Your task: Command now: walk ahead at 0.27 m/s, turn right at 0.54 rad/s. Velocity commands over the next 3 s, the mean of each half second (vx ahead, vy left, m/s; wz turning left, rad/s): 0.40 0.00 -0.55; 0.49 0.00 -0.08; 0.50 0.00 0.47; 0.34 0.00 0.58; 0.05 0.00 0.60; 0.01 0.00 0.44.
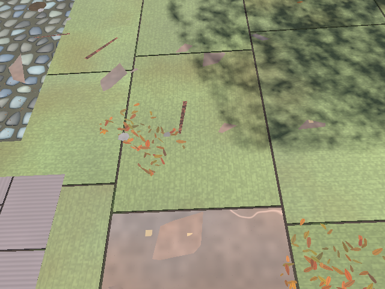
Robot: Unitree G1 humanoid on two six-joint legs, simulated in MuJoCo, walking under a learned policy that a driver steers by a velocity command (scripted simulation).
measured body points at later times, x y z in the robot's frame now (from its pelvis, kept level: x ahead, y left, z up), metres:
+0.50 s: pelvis +0.22 +0.02 +0.00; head +0.24 +0.02 +0.45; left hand +0.35 +0.29 -0.11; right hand +0.32 -0.29 -0.08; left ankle +0.29 +0.12 -0.73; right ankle +0.05 -0.08 -0.65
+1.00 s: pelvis +0.46 -0.11 +0.01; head +0.49 -0.14 +0.45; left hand +0.71 +0.08 -0.07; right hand +0.41 -0.39 -0.13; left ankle +0.40 +0.07 -0.64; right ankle +0.49 -0.22 -0.73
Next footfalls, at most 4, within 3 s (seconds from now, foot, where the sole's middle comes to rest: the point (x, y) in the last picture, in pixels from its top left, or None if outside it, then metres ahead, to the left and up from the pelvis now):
0.40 left None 0.33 0.11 -0.76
0.88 right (287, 272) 0.53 -0.24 -0.76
1.42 left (228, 190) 0.86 -0.06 -0.76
1.86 right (259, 131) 1.16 -0.22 -0.76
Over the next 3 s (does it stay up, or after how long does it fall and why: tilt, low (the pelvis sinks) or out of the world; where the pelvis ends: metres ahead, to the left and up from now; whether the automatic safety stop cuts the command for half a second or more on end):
stays up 1.04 -0.13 0.01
